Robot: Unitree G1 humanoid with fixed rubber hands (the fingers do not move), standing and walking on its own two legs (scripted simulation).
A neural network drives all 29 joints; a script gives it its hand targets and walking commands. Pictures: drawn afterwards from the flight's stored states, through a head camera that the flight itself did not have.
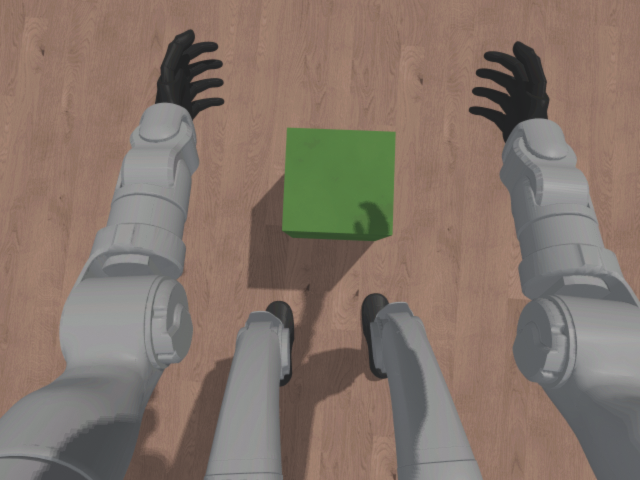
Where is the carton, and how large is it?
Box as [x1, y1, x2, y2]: [282, 128, 395, 240]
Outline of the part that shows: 287,128 282,230 292,237 376,240 391,235 395,132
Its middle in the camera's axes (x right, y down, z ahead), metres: +0.04 -0.10 +0.86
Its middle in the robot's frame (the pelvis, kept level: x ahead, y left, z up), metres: +0.48 -0.04 -0.51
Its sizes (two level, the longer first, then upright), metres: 0.210 0.200 0.250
